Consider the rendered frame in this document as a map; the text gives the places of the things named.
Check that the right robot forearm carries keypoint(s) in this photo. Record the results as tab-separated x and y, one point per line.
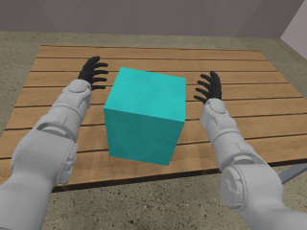
226	139

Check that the right robot hand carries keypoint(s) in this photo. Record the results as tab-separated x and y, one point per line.
214	89

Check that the left robot hand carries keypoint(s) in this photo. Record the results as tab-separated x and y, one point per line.
88	72

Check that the table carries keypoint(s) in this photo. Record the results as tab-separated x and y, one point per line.
268	111

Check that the robot left upper arm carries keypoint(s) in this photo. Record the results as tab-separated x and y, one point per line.
45	161

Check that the left robot forearm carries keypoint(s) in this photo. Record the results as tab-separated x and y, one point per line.
65	116

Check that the robot right upper arm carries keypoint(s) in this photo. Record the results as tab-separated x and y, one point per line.
255	192

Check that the carton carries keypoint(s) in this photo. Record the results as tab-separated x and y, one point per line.
144	115

